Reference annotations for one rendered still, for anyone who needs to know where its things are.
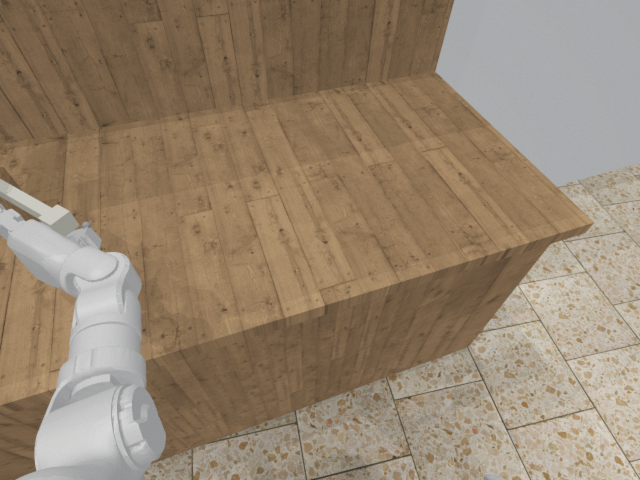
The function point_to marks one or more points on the robot left forearm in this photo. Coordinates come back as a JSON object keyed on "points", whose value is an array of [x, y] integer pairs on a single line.
{"points": [[106, 333]]}

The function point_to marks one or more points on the counter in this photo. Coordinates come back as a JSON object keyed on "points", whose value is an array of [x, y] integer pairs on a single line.
{"points": [[309, 206]]}

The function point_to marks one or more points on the robot left upper arm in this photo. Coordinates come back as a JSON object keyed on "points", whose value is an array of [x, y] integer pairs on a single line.
{"points": [[112, 435]]}

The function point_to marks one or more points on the robot left hand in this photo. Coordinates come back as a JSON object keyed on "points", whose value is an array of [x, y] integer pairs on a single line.
{"points": [[42, 250]]}

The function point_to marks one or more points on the tap lever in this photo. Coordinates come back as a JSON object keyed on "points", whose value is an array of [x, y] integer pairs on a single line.
{"points": [[58, 218]]}

